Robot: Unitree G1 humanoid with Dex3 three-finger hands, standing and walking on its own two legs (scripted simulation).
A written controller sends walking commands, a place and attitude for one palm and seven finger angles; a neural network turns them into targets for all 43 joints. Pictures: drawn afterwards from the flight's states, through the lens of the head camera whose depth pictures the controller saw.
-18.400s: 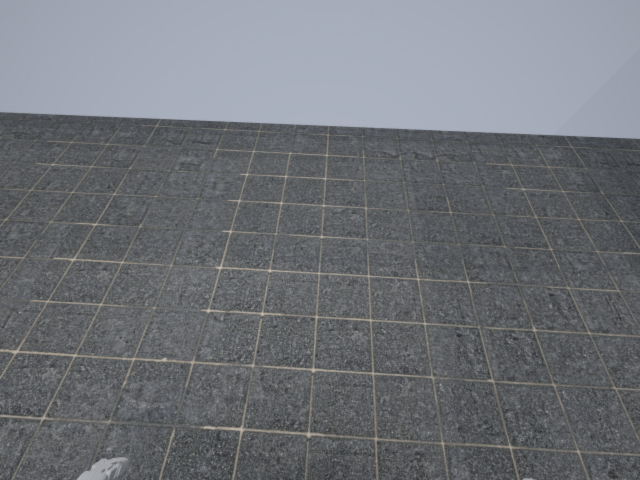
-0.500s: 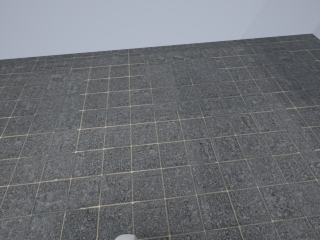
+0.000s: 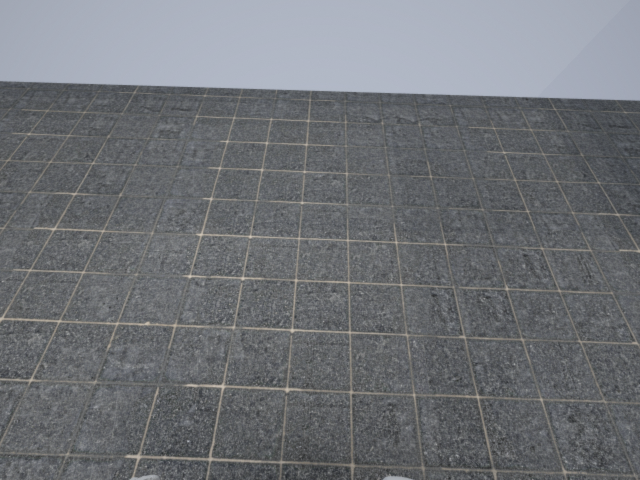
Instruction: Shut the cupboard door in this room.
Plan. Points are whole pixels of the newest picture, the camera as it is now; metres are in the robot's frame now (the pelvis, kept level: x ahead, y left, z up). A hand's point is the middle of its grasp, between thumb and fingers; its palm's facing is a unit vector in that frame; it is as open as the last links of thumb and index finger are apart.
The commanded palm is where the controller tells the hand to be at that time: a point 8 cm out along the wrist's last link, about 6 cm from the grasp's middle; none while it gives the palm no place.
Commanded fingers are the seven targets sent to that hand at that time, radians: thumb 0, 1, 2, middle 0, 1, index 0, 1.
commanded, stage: turn or walk to find it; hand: left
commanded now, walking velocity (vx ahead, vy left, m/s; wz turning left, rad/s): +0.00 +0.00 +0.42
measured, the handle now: out of the picture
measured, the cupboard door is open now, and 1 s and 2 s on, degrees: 80 80 80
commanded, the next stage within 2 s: stand and wait in 0.24 s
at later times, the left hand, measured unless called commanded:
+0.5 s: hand out of the picture -0.03 +0.14 -0.16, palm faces +0.17 -0.95 -0.25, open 7.3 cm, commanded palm none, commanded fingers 0.00 0.90 0.90 -0.20 -0.30 -0.20 -0.30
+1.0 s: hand out of the picture +0.02 +0.14 -0.17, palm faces -0.04 -0.95 -0.30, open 7.4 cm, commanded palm none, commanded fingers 0.00 0.90 0.90 -0.20 -0.30 -0.20 -0.30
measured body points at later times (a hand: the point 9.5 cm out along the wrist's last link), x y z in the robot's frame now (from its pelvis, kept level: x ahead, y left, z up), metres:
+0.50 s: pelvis -0.02 -0.05 +0.00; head +0.01 -0.06 +0.45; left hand -0.04 +0.19 -0.14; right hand +0.07 -0.29 -0.16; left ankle -0.08 +0.11 -0.71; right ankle -0.02 -0.13 -0.74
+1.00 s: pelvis -0.06 -0.07 -0.02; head -0.01 -0.10 +0.43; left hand +0.02 +0.19 -0.15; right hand +0.00 -0.33 -0.18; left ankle -0.09 +0.08 -0.69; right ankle -0.05 -0.17 -0.74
